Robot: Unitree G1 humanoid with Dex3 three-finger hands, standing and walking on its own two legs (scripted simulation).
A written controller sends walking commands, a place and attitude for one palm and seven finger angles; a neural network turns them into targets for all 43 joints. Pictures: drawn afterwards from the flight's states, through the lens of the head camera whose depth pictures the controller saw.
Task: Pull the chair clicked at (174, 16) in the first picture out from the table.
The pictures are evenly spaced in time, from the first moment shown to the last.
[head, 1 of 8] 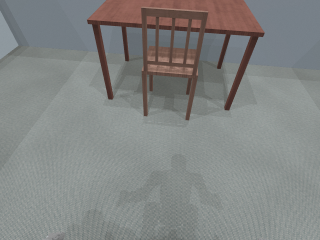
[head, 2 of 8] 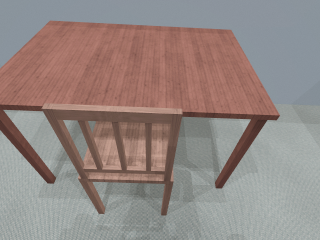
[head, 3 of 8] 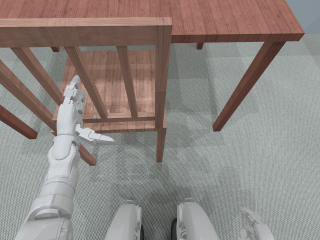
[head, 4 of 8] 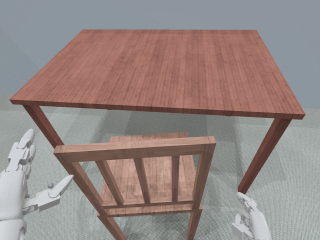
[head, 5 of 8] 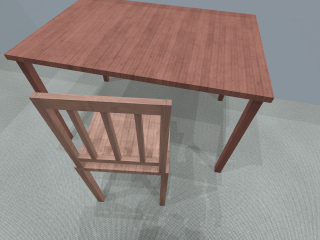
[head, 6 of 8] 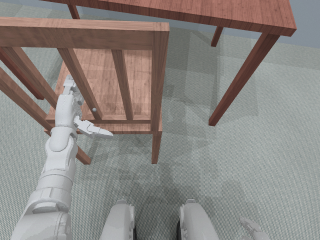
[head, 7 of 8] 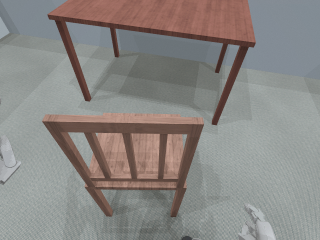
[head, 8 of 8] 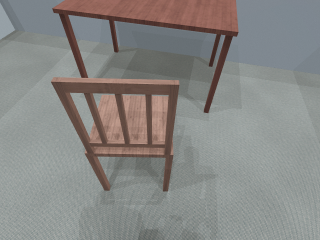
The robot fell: no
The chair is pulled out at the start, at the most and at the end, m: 0.00 0.63 0.62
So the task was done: yes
